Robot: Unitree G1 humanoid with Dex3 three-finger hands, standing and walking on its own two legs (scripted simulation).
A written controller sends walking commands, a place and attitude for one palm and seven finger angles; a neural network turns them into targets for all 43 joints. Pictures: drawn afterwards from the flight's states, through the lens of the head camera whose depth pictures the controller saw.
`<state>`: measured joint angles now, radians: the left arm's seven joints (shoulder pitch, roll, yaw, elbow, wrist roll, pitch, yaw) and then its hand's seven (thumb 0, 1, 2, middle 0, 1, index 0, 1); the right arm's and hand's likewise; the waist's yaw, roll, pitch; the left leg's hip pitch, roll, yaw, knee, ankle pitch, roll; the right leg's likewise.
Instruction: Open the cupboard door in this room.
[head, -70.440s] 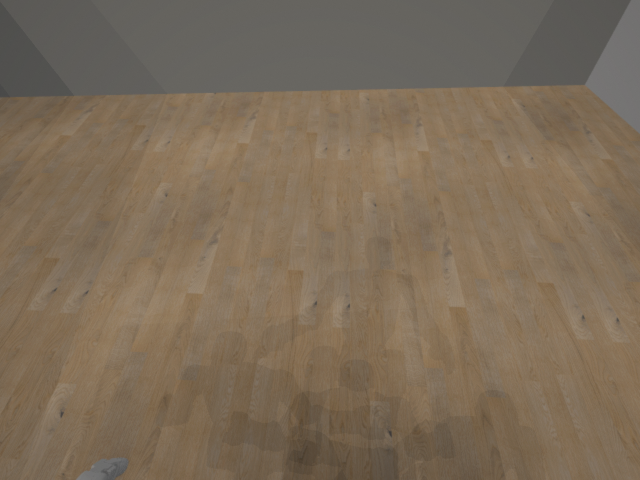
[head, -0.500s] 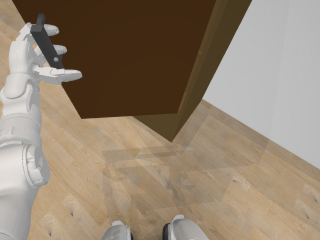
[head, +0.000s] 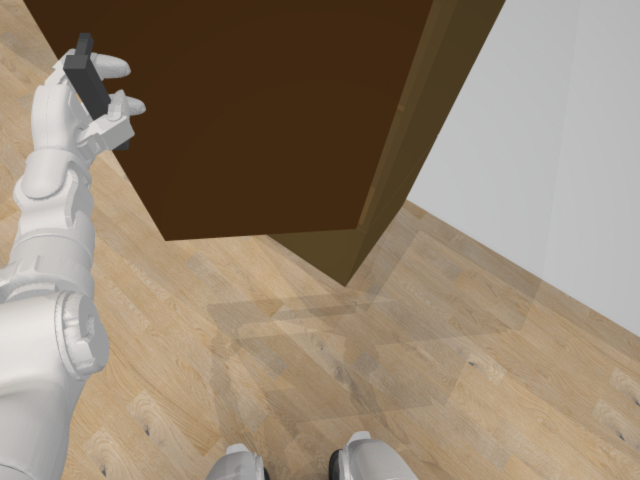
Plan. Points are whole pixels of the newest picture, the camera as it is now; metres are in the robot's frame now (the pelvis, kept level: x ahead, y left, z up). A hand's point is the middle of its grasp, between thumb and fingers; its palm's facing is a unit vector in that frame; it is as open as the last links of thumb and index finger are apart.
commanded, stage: pull the door open along its arc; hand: left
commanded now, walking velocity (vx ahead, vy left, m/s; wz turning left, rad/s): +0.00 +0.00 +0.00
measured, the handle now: (103, 95) +0.56 +0.21 +0.10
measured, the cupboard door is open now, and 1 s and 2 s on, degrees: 41 60 82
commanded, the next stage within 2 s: open thumb and fingers to let go in 1.50 s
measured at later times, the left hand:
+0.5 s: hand (129, 170) +0.45 +0.17 +0.10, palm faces +0.00 -1.00 +0.00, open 5.6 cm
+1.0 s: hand (158, 202) +0.41 +0.14 +0.10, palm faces +0.48 -0.87 +0.00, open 5.6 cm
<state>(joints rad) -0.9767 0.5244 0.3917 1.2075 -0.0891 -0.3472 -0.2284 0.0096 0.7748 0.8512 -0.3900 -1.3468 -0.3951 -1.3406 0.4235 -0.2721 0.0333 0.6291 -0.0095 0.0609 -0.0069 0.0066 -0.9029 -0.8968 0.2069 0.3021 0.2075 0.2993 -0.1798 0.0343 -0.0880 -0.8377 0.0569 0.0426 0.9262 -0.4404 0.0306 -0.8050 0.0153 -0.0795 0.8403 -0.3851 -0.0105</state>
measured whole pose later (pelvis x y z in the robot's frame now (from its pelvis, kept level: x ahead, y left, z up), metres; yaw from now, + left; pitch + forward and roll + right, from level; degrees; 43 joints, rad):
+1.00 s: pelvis -0.01 -0.03 +0.01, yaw +2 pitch +11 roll +0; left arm -0.51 0.07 0.21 0.69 -0.01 -0.30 0.44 0.01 0.76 0.82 -0.37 -1.35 -0.35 -1.35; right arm 0.27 -0.20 -0.01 0.67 -0.05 -0.01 0.00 0.01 -0.90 -0.90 0.21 0.30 0.21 0.30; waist -0.05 0.04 -0.11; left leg -0.63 0.04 0.03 0.82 -0.39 -0.01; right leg -0.62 0.00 -0.09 0.80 -0.38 -0.05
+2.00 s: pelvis +0.00 -0.04 +0.02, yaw +4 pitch +5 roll +1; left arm 0.08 -0.10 -0.22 0.02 0.06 -0.08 0.54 0.01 0.06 0.54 -0.34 -1.27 -0.34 -1.26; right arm 0.20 -0.19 0.01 0.58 -0.05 0.07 -0.01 0.01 -0.90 -0.90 0.21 0.30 0.21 0.30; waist 0.01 0.05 -0.08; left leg -0.47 0.02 0.00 0.77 -0.39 -0.03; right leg -0.46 -0.01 -0.12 0.79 -0.41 -0.06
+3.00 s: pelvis -0.02 -0.02 +0.02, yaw +2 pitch +4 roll +0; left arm 0.14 0.06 -0.19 -0.02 -0.07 -0.17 0.06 -0.01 -0.50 0.30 -0.17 -0.34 -0.17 -0.32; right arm 0.25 -0.21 0.04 0.52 0.01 -0.06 -0.01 0.02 -0.90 -0.90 0.21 0.30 0.21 0.30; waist 0.00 0.03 -0.05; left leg -0.47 0.01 0.05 0.78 -0.38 0.01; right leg -0.47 -0.02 -0.07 0.79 -0.38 -0.03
